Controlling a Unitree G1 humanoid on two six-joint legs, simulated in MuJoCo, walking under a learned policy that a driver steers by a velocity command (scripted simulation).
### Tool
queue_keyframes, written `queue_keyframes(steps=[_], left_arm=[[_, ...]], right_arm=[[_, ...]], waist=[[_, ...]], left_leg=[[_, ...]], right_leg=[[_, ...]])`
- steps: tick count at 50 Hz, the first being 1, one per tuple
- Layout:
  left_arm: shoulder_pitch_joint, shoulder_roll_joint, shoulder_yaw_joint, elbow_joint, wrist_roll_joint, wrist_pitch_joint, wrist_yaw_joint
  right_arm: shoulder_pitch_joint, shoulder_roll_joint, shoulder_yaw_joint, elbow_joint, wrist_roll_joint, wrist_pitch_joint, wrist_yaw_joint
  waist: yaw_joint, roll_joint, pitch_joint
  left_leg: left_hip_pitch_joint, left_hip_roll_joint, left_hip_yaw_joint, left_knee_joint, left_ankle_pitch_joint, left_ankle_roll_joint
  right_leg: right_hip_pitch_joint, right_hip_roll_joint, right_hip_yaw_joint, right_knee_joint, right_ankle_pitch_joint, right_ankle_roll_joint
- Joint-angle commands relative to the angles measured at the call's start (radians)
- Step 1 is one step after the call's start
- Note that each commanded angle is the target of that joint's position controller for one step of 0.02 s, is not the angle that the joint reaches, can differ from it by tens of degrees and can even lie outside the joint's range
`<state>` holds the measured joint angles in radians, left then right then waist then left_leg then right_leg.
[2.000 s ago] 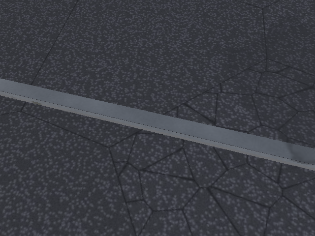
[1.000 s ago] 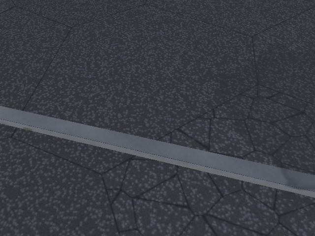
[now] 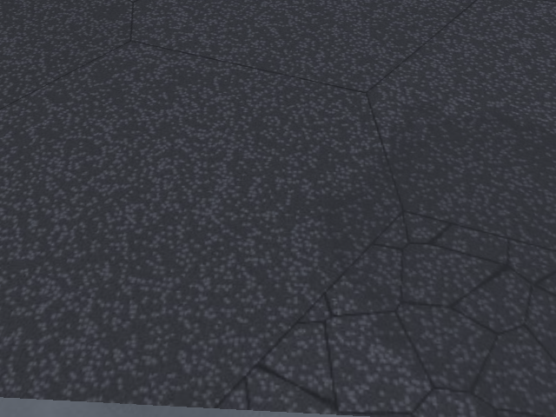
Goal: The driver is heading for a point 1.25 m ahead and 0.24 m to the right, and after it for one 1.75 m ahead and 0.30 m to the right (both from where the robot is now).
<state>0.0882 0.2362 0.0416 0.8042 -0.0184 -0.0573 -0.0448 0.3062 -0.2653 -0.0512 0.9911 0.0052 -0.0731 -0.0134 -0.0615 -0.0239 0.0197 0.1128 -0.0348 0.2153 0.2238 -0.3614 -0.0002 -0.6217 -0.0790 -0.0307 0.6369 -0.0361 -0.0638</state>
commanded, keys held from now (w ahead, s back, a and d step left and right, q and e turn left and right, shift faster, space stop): w+e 0.64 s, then w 0.28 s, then w+q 0.08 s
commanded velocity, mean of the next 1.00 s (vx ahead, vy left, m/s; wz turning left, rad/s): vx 0.50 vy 0.00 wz -0.46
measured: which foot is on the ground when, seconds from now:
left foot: down 0.00-0.04, up 0.06-0.48, down 0.50-0.96, up 0.98-1.00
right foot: up 0.00-0.04, down 0.06-0.52, up 0.54-0.92, down 0.94-1.00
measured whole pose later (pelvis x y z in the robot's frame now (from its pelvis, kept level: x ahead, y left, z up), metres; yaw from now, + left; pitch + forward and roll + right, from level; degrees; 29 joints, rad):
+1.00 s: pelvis +0.52 -0.15 +0.03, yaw -28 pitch +2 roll +2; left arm 0.16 0.27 0.04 0.62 0.00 -0.05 -0.02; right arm 0.31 -0.31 -0.06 0.89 0.03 -0.07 0.02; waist -0.05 0.01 0.01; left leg -0.24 0.07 0.04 0.83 -0.44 -0.01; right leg -0.42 -0.03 -0.04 0.60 -0.20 -0.05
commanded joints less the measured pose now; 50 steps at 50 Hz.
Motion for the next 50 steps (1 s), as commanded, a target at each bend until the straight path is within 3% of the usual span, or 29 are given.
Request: queue_keyframes(steps=[1,2,3,4,5,6,7,8,10,13,18,20,23,25,26,27,28,29,30,31,32,34,38,43,46,47,48,49,50], left_arm=[[0.031,0.125,0.042,-0.09,-0.003,-0.007,-0.019],[0.186,0.173,0.071,-0.056,-0.006,-0.005,-0.015],[0.347,0.264,0.109,-0.023,-0.008,0.003,0.007],[0.338,0.361,0.123,-0.028,-0.009,0.001,0.012],[0.377,0.271,0.098,-0.046,0.004,-0.006,0.014],[0.334,0.223,0.085,-0.047,0.015,-0.015,0.018],[0.27,0.189,0.075,-0.06,0.011,-0.019,0.019],[0.2,0.16,0.065,-0.083,0.014,-0.019,0.019],[0.146,0.141,0.054,-0.11,0.023,-0.019,0.024],[0.18,0.183,0.064,-0.111,0.011,-0.019,0.045],[0.265,0.192,0.064,-0.101,0.005,0.004,0.066],[0.297,0.208,0.066,-0.096,0.007,0.003,0.062],[0.295,0.191,0.061,-0.098,0.0,0.008,0.065],[0.239,0.162,0.048,-0.128,0.006,0.011,0.071],[0.22,0.11,0.032,-0.164,0.013,0.01,0.074],[0.348,0.054,0.012,-0.203,-0.006,0.003,0.07],[0.369,0.145,0.03,-0.162,-0.016,0.003,0.062],[0.286,0.191,0.045,-0.169,-0.014,0.008,0.055],[0.235,0.187,0.045,-0.181,-0.004,0.014,0.055],[0.203,0.173,0.048,-0.191,0.004,0.014,0.051],[0.213,0.154,0.049,-0.19,-0.003,0.021,0.048],[0.223,0.105,0.036,-0.196,-0.013,0.029,0.043],[0.159,0.065,0.009,-0.216,0.009,0.023,0.035],[0.055,0.113,0.016,-0.238,0.002,0.012,0.018],[0.148,0.146,0.042,-0.206,0.01,0.011,0.02],[0.271,0.197,0.069,-0.174,0.009,0.012,0.03],[0.397,0.298,0.092,-0.169,0.028,0.014,0.045],[0.42,0.337,0.095,-0.176,0.027,0.007,0.041],[0.38,0.252,0.07,-0.18,0.023,-0.009,0.035]], right_arm=[[-0.021,-0.202,-0.043,-0.062,0.002,0.026,-0.015],[-0.041,-0.201,-0.041,-0.075,0.004,0.034,-0.02],[-0.027,-0.179,-0.029,-0.1,-0.007,0.027,-0.021],[0.078,-0.01,0.023,-0.146,-0.032,-0.011,0.005],[-0.039,-0.108,0.005,-0.159,0.006,-0.06,0.022],[-0.127,-0.142,-0.006,-0.191,0.041,-0.084,0.03],[-0.144,-0.129,-0.001,-0.193,0.032,-0.094,0.026],[-0.146,-0.133,-0.008,-0.185,0.012,-0.09,0.02],[-0.113,-0.136,-0.019,-0.19,-0.001,-0.06,0.02],[-0.151,-0.093,-0.011,-0.218,-0.024,-0.032,0.015],[-0.362,-0.036,0.014,-0.294,-0.016,-0.028,0.016],[-0.391,-0.065,0.006,-0.312,0.0,-0.034,0.02],[-0.345,-0.128,-0.018,-0.314,0.008,-0.052,0.029],[-0.164,-0.18,-0.049,-0.273,-0.003,-0.065,0.025],[-0.006,-0.246,-0.07,-0.257,-0.018,-0.064,0.014],[0.097,-0.311,-0.089,-0.225,-0.025,-0.043,0.02],[0.029,-0.191,-0.057,-0.255,-0.011,-0.044,0.016],[-0.021,-0.138,-0.044,-0.264,-0.001,-0.035,0.007],[-0.066,-0.125,-0.039,-0.264,-0.001,-0.027,0.003],[-0.089,-0.106,-0.034,-0.252,-0.006,-0.025,0.003],[-0.106,-0.092,-0.029,-0.247,-0.016,-0.028,0.004],[-0.105,-0.091,-0.032,-0.228,-0.007,-0.036,0.011],[-0.124,-0.168,-0.054,-0.216,0.004,-0.042,0.024],[-0.07,-0.214,-0.061,-0.184,0.03,-0.023,0.037],[-0.056,-0.206,-0.05,-0.164,0.033,-0.004,0.037],[-0.043,-0.158,-0.031,-0.155,0.024,-0.004,0.038],[-0.05,-0.075,0.002,-0.196,-0.003,-0.01,0.042],[-0.032,-0.068,0.008,-0.218,0.012,-0.026,0.036],[-0.049,-0.149,-0.015,-0.21,0.037,-0.033,0.039]], waist=[[0.09,0.103,-0.035],[0.174,0.093,-0.114],[0.233,-0.011,-0.214],[0.11,-0.259,-0.304],[0.189,-0.132,-0.383],[0.19,-0.1,-0.244],[0.148,0.0,-0.17],[0.106,0.042,-0.113],[0.047,0.019,-0.079],[0.04,0.0,-0.042],[0.114,-0.045,0.002],[0.127,-0.083,-0.012],[0.083,-0.122,-0.035],[-0.024,-0.147,-0.124],[-0.086,-0.047,-0.261],[-0.026,0.358,-0.425],[-0.021,0.297,-0.336],[-0.027,0.193,-0.193],[-0.008,0.112,-0.117],[0.011,0.094,-0.06],[0.038,0.111,-0.038],[0.056,0.13,-0.016],[0.06,0.099,-0.018],[0.026,0.106,-0.003],[0.093,0.096,-0.035],[0.154,0.055,-0.097],[0.189,-0.163,-0.186],[0.172,-0.291,-0.236],[0.173,-0.163,-0.172]], left_leg=[[0.017,0.311,-0.029,0.246,1.065,0.118],[-0.054,0.277,-0.004,0.453,1.089,0.088],[-0.291,0.229,0.001,0.758,0.807,0.043],[-0.764,0.002,-0.094,1.11,-0.147,-0.019],[-0.885,0.001,-0.308,1.206,-0.205,0.006],[-0.968,0.052,-0.314,1.193,-0.116,0.033],[-0.938,0.099,-0.307,1.122,-0.029,0.042],[-0.871,0.127,-0.301,1.04,0.016,0.033],[-0.763,0.15,-0.303,0.966,0.05,0.008],[-0.764,0.135,-0.258,0.838,0.138,-0.051],[-0.701,0.06,-0.214,0.443,0.352,-0.08],[-0.634,0.028,-0.205,0.416,0.367,-0.072],[-0.573,0.019,-0.23,0.344,0.29,-0.029],[-0.313,0.028,-0.233,0.276,0.275,0.03],[-0.026,0.202,-0.427,0.261,0.166,0.112],[0.251,0.425,-0.943,0.118,-0.147,0.263],[0.191,0.448,-1.037,0.051,-0.324,0.257],[0.055,0.419,-0.859,0.052,-0.274,0.218],[-0.07,0.378,-0.713,0.049,-0.142,0.192],[-0.171,0.341,-0.614,0.028,-0.037,0.182],[-0.243,0.31,-0.531,0.004,0.019,0.169],[-0.313,0.287,-0.435,-0.046,0.077,0.185],[-0.369,0.284,-0.293,-0.096,0.198,0.218],[-0.28,0.311,-0.248,-0.065,0.204,0.19],[-0.311,0.285,-0.201,0.088,0.287,0.141],[-0.372,0.228,-0.149,0.285,0.363,0.104],[-0.608,0.125,-0.084,0.665,0.135,0.03],[-0.86,0.024,-0.19,0.928,-0.198,0.014],[-0.936,0.077,-0.292,1.044,-0.167,0.03]], right_leg=[[0.12,0.086,-0.083,-0.004,-0.146,-0.057],[0.332,0.132,-0.091,-0.068,-0.1,-0.092],[0.641,0.03,0.111,-0.112,-0.098,-0.151],[0.988,-0.233,0.701,-0.203,-0.231,-0.348],[1.047,-0.266,0.861,-0.334,-0.28,-0.356],[0.965,-0.237,0.713,-0.341,-0.214,-0.304],[0.822,-0.195,0.589,-0.342,-0.121,-0.27],[0.676,-0.161,0.498,-0.358,-0.013,-0.251],[0.522,-0.117,0.416,-0.403,0.098,-0.242],[0.423,-0.078,0.318,-0.43,0.208,-0.24],[0.365,-0.005,0.26,-0.424,0.041,-0.162],[0.378,-0.038,0.306,-0.416,0.036,-0.155],[0.478,-0.082,0.387,-0.339,0.052,-0.131],[0.446,-0.021,0.365,-0.166,0.213,-0.08],[0.277,0.062,0.278,0.124,0.138,-0.021],[-0.027,0.176,0.188,0.457,-0.437,0.028],[-0.138,0.113,0.235,0.642,-0.521,0.037],[-0.175,0.071,0.195,0.693,-0.447,0.04],[-0.147,0.031,0.152,0.674,-0.384,0.039],[-0.118,0.0,0.144,0.63,-0.347,0.034],[-0.063,-0.025,0.144,0.61,-0.326,0.029],[-0.016,-0.034,0.126,0.537,-0.32,0.03],[0.101,-0.029,0.071,0.226,-0.23,0.033],[0.159,0.001,0.021,0.0,-0.134,0.024],[0.381,0.063,-0.042,-0.114,-0.126,-0.013],[0.561,0.045,0.004,-0.143,-0.129,-0.04],[0.782,-0.197,0.349,-0.239,-0.201,-0.125],[0.873,-0.33,0.707,-0.373,-0.368,-0.235],[0.812,-0.324,0.65,-0.374,-0.382,-0.217]])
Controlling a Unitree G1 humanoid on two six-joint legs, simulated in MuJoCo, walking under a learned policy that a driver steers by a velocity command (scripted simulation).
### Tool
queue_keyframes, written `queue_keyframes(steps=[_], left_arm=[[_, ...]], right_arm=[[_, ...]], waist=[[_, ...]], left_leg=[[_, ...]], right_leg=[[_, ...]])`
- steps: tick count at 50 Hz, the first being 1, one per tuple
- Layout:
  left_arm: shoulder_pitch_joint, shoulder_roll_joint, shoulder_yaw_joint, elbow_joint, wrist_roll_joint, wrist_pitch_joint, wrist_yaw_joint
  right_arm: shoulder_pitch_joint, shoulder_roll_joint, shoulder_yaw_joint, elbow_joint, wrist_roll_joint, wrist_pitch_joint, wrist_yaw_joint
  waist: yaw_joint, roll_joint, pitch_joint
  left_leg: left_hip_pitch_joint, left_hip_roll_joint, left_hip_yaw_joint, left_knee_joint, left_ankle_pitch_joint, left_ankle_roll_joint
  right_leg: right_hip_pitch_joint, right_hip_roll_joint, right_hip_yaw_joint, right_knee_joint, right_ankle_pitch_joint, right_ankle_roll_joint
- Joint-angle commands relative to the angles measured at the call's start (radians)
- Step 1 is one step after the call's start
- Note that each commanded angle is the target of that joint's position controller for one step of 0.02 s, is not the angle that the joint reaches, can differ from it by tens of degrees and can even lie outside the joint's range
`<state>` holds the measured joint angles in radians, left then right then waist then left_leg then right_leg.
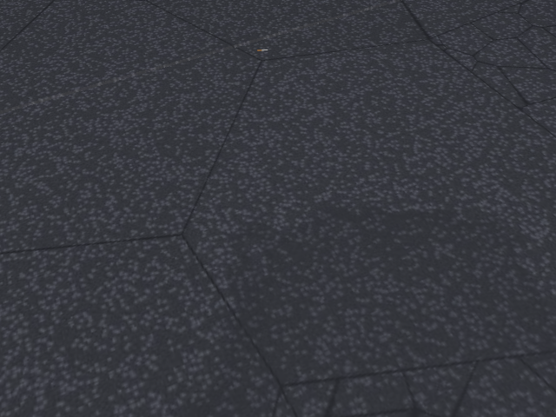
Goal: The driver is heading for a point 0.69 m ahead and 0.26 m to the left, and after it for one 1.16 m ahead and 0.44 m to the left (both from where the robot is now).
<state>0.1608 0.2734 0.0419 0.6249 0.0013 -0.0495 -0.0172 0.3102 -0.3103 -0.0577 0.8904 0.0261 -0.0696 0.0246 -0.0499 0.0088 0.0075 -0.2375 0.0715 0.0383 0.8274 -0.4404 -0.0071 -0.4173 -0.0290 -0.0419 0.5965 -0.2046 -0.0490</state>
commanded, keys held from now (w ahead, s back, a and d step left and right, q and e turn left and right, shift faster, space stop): w+q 1.00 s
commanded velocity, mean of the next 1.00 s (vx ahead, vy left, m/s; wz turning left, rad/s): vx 0.50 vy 0.00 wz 0.46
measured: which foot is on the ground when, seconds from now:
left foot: up 0.00-0.44, down 0.46-0.96, up 0.98-1.00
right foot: down 0.00-0.48, up 0.50-0.92, down 0.94-1.00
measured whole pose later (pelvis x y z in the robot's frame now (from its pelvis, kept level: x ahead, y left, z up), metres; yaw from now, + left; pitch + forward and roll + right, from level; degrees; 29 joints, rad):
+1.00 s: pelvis +0.56 +0.10 -0.01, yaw +33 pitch +2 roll -1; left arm 0.08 0.26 0.05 0.64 0.01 -0.13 -0.01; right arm 0.35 -0.31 -0.08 0.74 0.03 -0.02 -0.01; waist -0.06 0.03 0.01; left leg -0.24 -0.09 -0.20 0.92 -0.51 0.04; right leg -0.45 0.03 0.01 0.55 -0.14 -0.01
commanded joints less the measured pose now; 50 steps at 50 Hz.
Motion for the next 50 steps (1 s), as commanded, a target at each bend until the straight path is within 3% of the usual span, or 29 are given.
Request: queue_keyframes(steps=[1,2,4,6,9,12,15,18,20,22,23,24,25,26,27,28,29,30,32,35,38,41,44,46,47,48,49,50], left_arm=[[0.265,0.166,0.053,-0.003,0.003,-0.026,0.004],[0.204,0.136,0.044,-0.004,0.002,-0.032,0.001],[0.137,0.098,0.034,0.0,0.008,-0.044,0.001],[0.135,0.099,0.04,0.019,0.015,-0.061,0.007],[0.151,0.108,0.049,0.049,0.019,-0.068,0.02],[0.145,0.123,0.055,0.067,0.014,-0.065,0.031],[0.191,0.143,0.065,0.102,0.005,-0.056,0.038],[0.214,0.159,0.073,0.128,-0.009,-0.034,0.041],[0.197,0.185,0.08,0.127,-0.012,-0.016,0.049],[0.173,0.214,0.086,0.121,-0.016,0.003,0.057],[0.156,0.215,0.083,0.116,-0.021,0.004,0.061],[0.191,0.139,0.057,0.095,0.011,-0.01,0.06],[0.257,0.045,0.023,0.048,0.009,-0.044,0.044],[0.135,0.13,0.037,0.03,-0.025,-0.082,0.026],[0.065,0.143,0.038,0.004,-0.05,-0.097,0.02],[0.054,0.132,0.035,0.008,-0.033,-0.103,0.027],[0.055,0.145,0.044,0.015,-0.004,-0.098,0.034],[0.079,0.149,0.049,0.018,0.005,-0.086,0.033],[0.095,0.129,0.047,0.015,0.014,-0.064,0.034],[0.008,0.09,0.031,-0.014,0.021,-0.05,0.038],[-0.11,0.06,0.016,-0.036,0.014,-0.057,0.029],[-0.188,0.08,0.021,-0.057,-0.006,-0.069,0.013],[-0.177,0.12,0.039,-0.06,-0.011,-0.082,-0.001],[-0.06,0.144,0.058,-0.032,-0.011,-0.091,0.002],[0.051,0.18,0.073,-0.02,0.006,-0.097,0.009],[0.182,0.261,0.092,-0.007,0.031,-0.095,0.017],[0.24,0.253,0.096,0.028,0.012,-0.08,0.007],[0.191,0.165,0.072,0.008,0.001,-0.074,0.009]], right_arm=[[-0.077,-0.11,-0.012,-0.114,0.028,-0.038,0.006],[-0.084,-0.097,-0.013,-0.104,0.019,-0.033,0.005],[-0.077,-0.087,-0.021,-0.094,0.009,-0.011,0.003],[-0.075,-0.052,-0.017,-0.092,0.008,0.009,0.002],[-0.126,-0.027,-0.015,-0.114,0.003,0.02,0.0],[-0.206,-0.005,-0.005,-0.144,-0.004,0.016,0.016],[-0.302,0.016,0.008,-0.187,-0.007,0.013,0.034],[-0.35,0.003,0.006,-0.23,-0.002,0.011,0.052],[-0.32,-0.028,-0.009,-0.244,0.001,0.013,0.058],[-0.159,-0.092,-0.043,-0.22,0.005,0.019,0.052],[-0.004,-0.148,-0.075,-0.186,0.004,0.023,0.036],[0.096,-0.231,-0.096,-0.166,0.0,0.037,0.011],[0.05,-0.282,-0.099,-0.2,0.0,0.027,0.012],[0.071,-0.202,-0.077,-0.206,-0.004,0.02,0.016],[0.041,-0.158,-0.066,-0.201,-0.004,0.01,0.015],[-0.025,-0.133,-0.057,-0.209,0.0,0.003,0.016],[-0.08,-0.097,-0.047,-0.222,-0.004,0.0,0.013],[-0.109,-0.086,-0.041,-0.24,-0.016,0.0,0.008],[-0.113,-0.096,-0.045,-0.242,-0.015,-0.003,-0.001],[-0.077,-0.134,-0.055,-0.229,-0.012,0.0,-0.022],[-0.036,-0.137,-0.057,-0.217,-0.001,0.013,-0.032],[0.018,-0.142,-0.058,-0.201,0.004,0.025,-0.037],[0.03,-0.134,-0.057,-0.2,0.003,0.034,-0.041],[0.001,-0.114,-0.053,-0.213,-0.001,0.036,-0.041],[-0.003,-0.064,-0.035,-0.226,-0.008,0.031,-0.036],[0.083,0.002,-0.015,-0.25,-0.005,0.024,-0.036],[0.133,-0.029,-0.009,-0.265,0.012,0.018,-0.036],[0.081,-0.123,-0.032,-0.25,0.018,0.021,-0.037]], waist=[[0.139,-0.171,-0.105],[0.11,-0.12,-0.069],[0.069,-0.125,-0.019],[0.055,-0.095,-0.007],[0.059,-0.061,0.018],[0.08,-0.062,0.049],[0.12,-0.046,0.089],[0.123,-0.055,0.096],[0.085,-0.094,0.045],[-0.011,-0.125,-0.06],[-0.1,-0.096,-0.137],[-0.098,0.082,-0.222],[0.002,0.247,-0.358],[-0.077,0.096,-0.371],[-0.065,0.059,-0.229],[-0.009,-0.034,-0.12],[0.028,-0.031,-0.083],[0.058,-0.001,-0.064],[0.078,0.015,-0.049],[0.056,0.021,-0.019],[0.002,0.057,-0.018],[-0.032,0.077,-0.021],[-0.012,0.105,-0.028],[0.06,0.125,-0.058],[0.116,0.087,-0.155],[0.12,-0.114,-0.313],[0.108,-0.354,-0.359],[0.129,-0.21,-0.221]], left_leg=[[-0.593,0.005,-0.13,0.442,-0.001,0.055],[-0.565,0.037,-0.127,0.4,0.085,0.051],[-0.488,0.061,-0.139,0.334,0.188,0.033],[-0.481,0.049,-0.144,0.311,0.255,0.016],[-0.535,0.031,-0.165,0.189,0.363,-0.002],[-0.49,0.021,-0.103,-0.012,0.501,0.0],[-0.477,0.014,-0.044,-0.136,0.531,0.022],[-0.487,-0.008,0.003,-0.2,0.447,0.06],[-0.397,-0.064,0.059,-0.205,0.353,0.1],[-0.181,-0.137,0.095,-0.207,0.276,0.151],[0.072,-0.161,0.067,-0.283,0.338,0.19],[0.375,0.024,-0.221,-0.268,0.399,0.25],[0.647,0.249,-0.821,-0.42,0.2,0.47],[0.64,0.247,-0.835,-0.522,0.12,0.423],[0.519,0.217,-0.689,-0.535,0.146,0.381],[0.346,0.17,-0.575,-0.543,0.249,0.344],[0.226,0.134,-0.495,-0.553,0.348,0.327],[0.141,0.108,-0.454,-0.574,0.415,0.323],[0.05,0.086,-0.401,-0.599,0.51,0.329],[-0.036,0.038,-0.313,-0.603,0.568,0.303],[-0.058,-0.016,-0.272,-0.571,0.473,0.245],[-0.008,0.011,-0.341,-0.528,0.385,0.231],[0.086,0.051,-0.445,-0.439,0.342,0.208],[0.079,0.028,-0.459,-0.343,0.385,0.174],[0.017,-0.024,-0.408,-0.164,0.376,0.139],[-0.253,-0.146,-0.273,0.168,0.133,0.068],[-0.495,-0.151,-0.212,0.392,-0.165,0.04],[-0.571,-0.089,-0.23,0.485,-0.086,0.03]], right_leg=[[0.535,-0.336,0.523,-0.328,-0.179,-0.198],[0.462,-0.29,0.414,-0.352,-0.12,-0.173],[0.356,-0.245,0.264,-0.408,0.04,-0.144],[0.338,-0.235,0.168,-0.435,0.196,-0.142],[0.369,-0.231,0.058,-0.452,0.304,-0.136],[0.358,-0.206,-0.051,-0.477,0.298,-0.109],[0.404,-0.226,-0.108,-0.475,0.324,-0.101],[0.512,-0.253,-0.142,-0.407,0.473,-0.088],[0.557,-0.256,-0.167,-0.293,0.806,-0.067],[0.547,-0.241,-0.18,-0.049,1.043,-0.04],[0.427,-0.2,-0.199,0.173,0.947,-0.005],[0.136,-0.131,-0.181,0.496,0.316,0.039],[-0.244,0.095,-0.003,0.837,-0.397,0.095],[-0.351,0.043,0.17,0.871,-0.357,0.067],[-0.39,0.002,0.157,0.813,-0.273,0.044],[-0.356,-0.044,0.145,0.713,-0.2,0.041],[-0.291,-0.073,0.143,0.632,-0.162,0.048],[-0.229,-0.088,0.145,0.602,-0.136,0.056],[-0.194,-0.094,0.124,0.524,-0.117,0.085],[-0.192,-0.074,0.091,0.342,0.025,0.123],[-0.123,-0.02,0.08,0.093,0.232,0.128],[-0.083,0.018,0.093,-0.03,0.274,0.125],[-0.049,0.029,0.124,-0.102,0.178,0.09],[0.109,0.029,0.103,-0.162,0.149,0.043],[0.316,-0.056,0.167,-0.148,0.135,-0.009],[0.679,-0.284,0.48,-0.16,0.032,-0.132],[0.781,-0.415,0.845,-0.264,-0.244,-0.221],[0.677,-0.382,0.772,-0.302,-0.388,-0.187]])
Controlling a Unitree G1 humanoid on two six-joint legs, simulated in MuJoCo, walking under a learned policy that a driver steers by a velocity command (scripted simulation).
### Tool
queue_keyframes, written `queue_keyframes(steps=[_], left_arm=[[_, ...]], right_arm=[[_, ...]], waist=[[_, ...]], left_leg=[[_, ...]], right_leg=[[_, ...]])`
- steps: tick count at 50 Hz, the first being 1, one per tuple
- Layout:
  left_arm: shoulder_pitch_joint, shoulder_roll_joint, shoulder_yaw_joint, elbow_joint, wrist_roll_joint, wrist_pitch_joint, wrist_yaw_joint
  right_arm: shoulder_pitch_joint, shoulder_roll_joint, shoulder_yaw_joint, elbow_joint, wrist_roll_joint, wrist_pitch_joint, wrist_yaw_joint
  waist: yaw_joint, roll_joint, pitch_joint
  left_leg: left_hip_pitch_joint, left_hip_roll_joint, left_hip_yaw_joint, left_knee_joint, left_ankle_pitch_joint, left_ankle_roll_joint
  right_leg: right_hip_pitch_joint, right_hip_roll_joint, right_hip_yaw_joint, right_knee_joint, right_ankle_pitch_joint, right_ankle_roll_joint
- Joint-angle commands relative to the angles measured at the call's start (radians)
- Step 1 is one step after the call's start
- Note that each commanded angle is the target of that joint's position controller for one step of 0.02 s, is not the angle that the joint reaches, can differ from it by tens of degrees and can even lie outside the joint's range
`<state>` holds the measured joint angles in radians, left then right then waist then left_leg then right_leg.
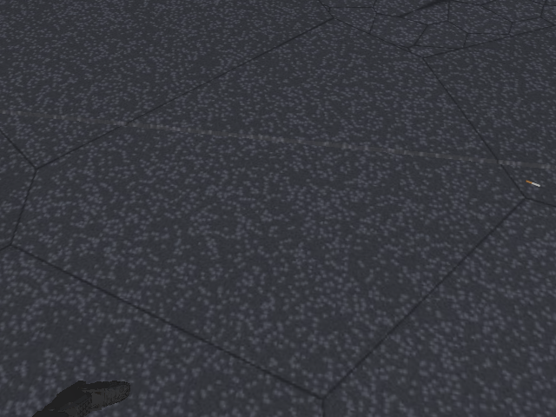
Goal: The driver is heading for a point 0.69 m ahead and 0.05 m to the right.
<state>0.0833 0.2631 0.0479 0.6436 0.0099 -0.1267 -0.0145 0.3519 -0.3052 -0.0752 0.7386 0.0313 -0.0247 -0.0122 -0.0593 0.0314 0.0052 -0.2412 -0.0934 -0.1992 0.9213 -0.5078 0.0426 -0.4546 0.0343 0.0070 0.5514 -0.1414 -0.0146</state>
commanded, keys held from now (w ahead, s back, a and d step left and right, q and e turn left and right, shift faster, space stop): w+q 0.36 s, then w+e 0.58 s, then no key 0.06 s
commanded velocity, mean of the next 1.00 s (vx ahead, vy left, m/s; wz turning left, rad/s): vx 0.50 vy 0.00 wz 0.10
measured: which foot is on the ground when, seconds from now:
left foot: up 0.00-0.44, down 0.46-1.00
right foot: down 0.00-0.48, up 0.50-0.98, down 1.00-1.00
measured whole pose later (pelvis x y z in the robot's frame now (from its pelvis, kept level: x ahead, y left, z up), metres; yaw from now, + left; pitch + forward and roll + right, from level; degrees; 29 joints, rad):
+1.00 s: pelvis +0.53 +0.09 -0.01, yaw +2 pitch +2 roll +2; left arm 0.09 0.26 0.05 0.71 -0.01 -0.04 -0.06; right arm 0.33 -0.28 -0.08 0.84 0.01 -0.04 -0.03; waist -0.04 -0.03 0.04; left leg 0.09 0.04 0.26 0.45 -0.49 -0.03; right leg -0.53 -0.01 -0.06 0.59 -0.07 -0.10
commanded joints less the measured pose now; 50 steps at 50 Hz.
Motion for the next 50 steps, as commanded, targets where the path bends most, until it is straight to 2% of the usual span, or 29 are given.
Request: queue_keyframes(steps=[1,2,3,5,6,9,14,17,19,21,22,23,24,25,26,27,28,29,31,33,35,38,40,43,45,47,48,49,50], left_arm=[[0.226,0.142,0.055,-0.015,-0.006,0.014,0.012],[0.182,0.124,0.046,-0.011,-0.001,0.02,0.014],[0.155,0.103,0.038,-0.005,0.003,0.021,0.015],[0.137,0.095,0.037,0.01,0.001,0.015,0.015],[0.139,0.104,0.04,0.02,-0.003,0.01,0.014],[0.153,0.142,0.054,0.052,0.0,0.006,0.016],[0.175,0.178,0.063,0.09,-0.008,0.023,0.023],[0.215,0.204,0.071,0.118,-0.022,0.037,0.022],[0.24,0.218,0.075,0.138,-0.036,0.048,0.02],[0.248,0.243,0.077,0.159,-0.048,0.057,0.018],[0.233,0.242,0.071,0.167,-0.052,0.063,0.019],[0.236,0.208,0.053,0.169,-0.044,0.06,0.022],[0.302,0.089,0.009,0.125,-0.011,0.047,0.011],[0.306,0.107,0.005,0.148,-0.033,0.023,0.004],[0.2,0.193,0.035,0.121,-0.073,0.017,-0.002],[0.151,0.18,0.031,0.1,-0.074,0.016,-0.001],[0.139,0.166,0.031,0.108,-0.05,0.021,0.005],[0.168,0.164,0.038,0.121,-0.039,0.036,0.008],[0.235,0.125,0.034,0.151,-0.043,0.067,0.008],[0.217,0.103,0.032,0.148,-0.044,0.084,0.013],[0.169,0.093,0.031,0.133,-0.039,0.086,0.015],[0.099,0.071,0.023,0.113,-0.033,0.076,0.0],[0.03,0.052,0.013,0.089,-0.029,0.074,-0.014],[-0.05,0.048,0.006,0.045,-0.029,0.074,-0.034],[-0.074,0.057,0.008,0.017,-0.029,0.074,-0.048],[-0.037,0.085,0.022,0.004,-0.03,0.078,-0.056],[0.033,0.109,0.036,0.013,-0.025,0.08,-0.055],[0.173,0.153,0.061,0.045,-0.02,0.079,-0.047],[0.295,0.218,0.088,0.068,-0.014,0.08,-0.029]], right_arm=[[-0.049,-0.146,-0.022,-0.113,0.002,-0.017,0.0],[-0.089,-0.133,-0.022,-0.126,-0.01,-0.014,0.003],[-0.102,-0.12,-0.027,-0.132,-0.012,-0.01,0.007],[-0.08,-0.076,-0.022,-0.131,-0.002,0.002,0.015],[-0.088,-0.062,-0.018,-0.136,-0.003,0.007,0.016],[-0.138,-0.044,-0.012,-0.153,-0.011,0.011,0.018],[-0.271,-0.019,0.002,-0.174,-0.009,-0.005,0.046],[-0.347,-0.017,0.005,-0.204,-0.004,-0.007,0.063],[-0.369,-0.021,0.003,-0.222,-0.008,-0.008,0.07],[-0.301,-0.05,-0.014,-0.218,-0.017,-0.008,0.065],[-0.162,-0.091,-0.038,-0.181,-0.018,-0.008,0.059],[0.002,-0.151,-0.067,-0.133,-0.018,-0.005,0.044],[0.106,-0.271,-0.086,-0.112,-0.036,-0.007,0.026],[0.123,-0.231,-0.067,-0.128,-0.035,-0.017,0.026],[0.076,-0.173,-0.046,-0.115,-0.037,-0.027,0.034],[0.02,-0.144,-0.036,-0.101,-0.031,-0.033,0.035],[-0.046,-0.104,-0.025,-0.092,-0.029,-0.039,0.036],[-0.094,-0.067,-0.015,-0.093,-0.033,-0.048,0.038],[-0.133,-0.054,-0.016,-0.083,-0.04,-0.07,0.038],[-0.138,-0.062,-0.021,-0.06,-0.048,-0.087,0.032],[-0.121,-0.064,-0.023,-0.036,-0.054,-0.091,0.021],[-0.114,-0.078,-0.024,-0.017,-0.05,-0.088,0.01],[-0.088,-0.097,-0.029,-0.001,-0.044,-0.083,0.003],[-0.038,-0.116,-0.038,0.032,-0.03,-0.064,-0.002],[-0.03,-0.131,-0.044,0.044,-0.02,-0.046,-0.005],[-0.05,-0.161,-0.052,0.04,-0.016,-0.029,-0.014],[-0.06,-0.17,-0.052,0.039,-0.015,-0.019,-0.019],[-0.075,-0.169,-0.048,0.037,-0.012,-0.012,-0.023],[-0.07,-0.151,-0.037,0.028,-0.016,-0.02,-0.026]], waist=[[0.144,-0.153,-0.115],[0.124,-0.109,-0.044],[0.101,-0.12,-0.008],[0.076,-0.155,0.011],[0.074,-0.15,0.016],[0.078,-0.11,0.021],[0.125,-0.089,0.045],[0.147,-0.088,0.073],[0.141,-0.09,0.077],[0.073,-0.117,0.023],[-0.017,-0.109,-0.05],[-0.096,-0.088,-0.138],[-0.068,0.142,-0.291],[-0.08,0.147,-0.46],[-0.094,0.067,-0.314],[-0.055,0.068,-0.178],[-0.012,0.039,-0.105],[0.028,0.068,-0.067],[0.068,0.076,-0.054],[0.079,0.045,-0.012],[0.068,0.031,0.018],[0.046,0.025,0.041],[0.017,0.011,0.068],[-0.014,-0.002,0.101],[-0.009,0.007,0.1],[0.03,0.042,0.046],[0.074,0.057,0.004],[0.154,0.044,-0.07],[0.217,-0.022,-0.152]], left_leg=[[-0.572,0.108,0.048,0.409,0.063,-0.027],[-0.545,0.135,0.063,0.373,0.122,-0.031],[-0.514,0.164,0.063,0.329,0.161,-0.032],[-0.453,0.188,0.089,0.284,0.195,-0.037],[-0.458,0.193,0.096,0.262,0.213,-0.043],[-0.502,0.206,0.094,0.15,0.307,-0.061],[-0.453,0.193,0.164,-0.127,0.52,-0.048],[-0.436,0.18,0.206,-0.229,0.499,-0.022],[-0.395,0.155,0.228,-0.277,0.412,0.01],[-0.236,0.087,0.265,-0.32,0.305,0.058],[-0.037,0.05,0.284,-0.39,0.353,0.089],[0.251,0.072,0.236,-0.391,0.425,0.116],[0.66,0.381,-0.22,-0.392,0.373,0.254],[0.684,0.525,-0.555,-0.545,0.339,0.337],[0.57,0.484,-0.385,-0.569,0.354,0.276],[0.418,0.44,-0.221,-0.584,0.401,0.234],[0.29,0.393,-0.122,-0.613,0.431,0.201],[0.193,0.357,-0.041,-0.653,0.46,0.179],[0.097,0.341,0.039,-0.73,0.478,0.178],[0.066,0.337,0.121,-0.771,0.535,0.173],[0.091,0.327,0.19,-0.784,0.575,0.161],[0.12,0.308,0.284,-0.798,0.584,0.132],[0.149,0.323,0.32,-0.81,0.584,0.125],[0.264,0.362,0.35,-0.778,0.631,0.119],[0.338,0.383,0.368,-0.723,0.742,0.105],[0.373,0.383,0.396,-0.603,1.068,0.081],[0.365,0.373,0.401,-0.481,1.248,0.068],[0.31,0.338,0.414,-0.287,1.288,0.039],[0.126,0.284,0.416,-0.028,1.058,-0.013]], right_leg=[[0.593,-0.401,0.566,-0.262,-0.379,-0.181],[0.475,-0.356,0.447,-0.284,-0.255,-0.167],[0.399,-0.32,0.358,-0.308,-0.164,-0.157],[0.318,-0.285,0.236,-0.355,-0.07,-0.153],[0.309,-0.286,0.194,-0.373,-0.028,-0.162],[0.342,-0.304,0.102,-0.398,0.087,-0.183],[0.393,-0.279,-0.069,-0.395,0.179,-0.146],[0.458,-0.303,-0.115,-0.383,0.203,-0.131],[0.498,-0.324,-0.128,-0.342,0.33,-0.125],[0.516,-0.332,-0.14,-0.217,0.667,-0.122],[0.478,-0.306,-0.171,-0.058,0.764,-0.102],[0.309,-0.265,-0.191,0.159,0.651,-0.069],[-0.111,-0.128,-0.178,0.579,-0.026,0.0],[-0.208,-0.026,0.053,0.778,-0.476,0.004],[-0.291,-0.072,0.11,0.819,-0.423,-0.004],[-0.307,-0.119,0.083,0.761,-0.341,-0.01],[-0.277,-0.156,0.072,0.691,-0.265,-0.004],[-0.216,-0.183,0.08,0.649,-0.199,0.003],[-0.136,-0.191,0.081,0.635,-0.115,0.02],[-0.169,-0.188,0.096,0.593,-0.052,0.036],[-0.232,-0.18,0.114,0.508,0.039,0.046],[-0.227,-0.161,0.081,0.312,0.201,0.039],[-0.221,-0.152,0.036,0.212,0.248,0.027],[-0.27,-0.143,0.002,0.12,0.205,-0.004],[-0.278,-0.126,-0.03,0.088,0.122,-0.031],[-0.178,-0.067,-0.091,0.085,0.02,-0.07],[-0.077,-0.022,-0.117,0.085,-0.03,-0.091],[0.117,0.023,-0.121,0.022,0.028,-0.119],[0.392,-0.025,-0.009,-0.034,0.242,-0.158]])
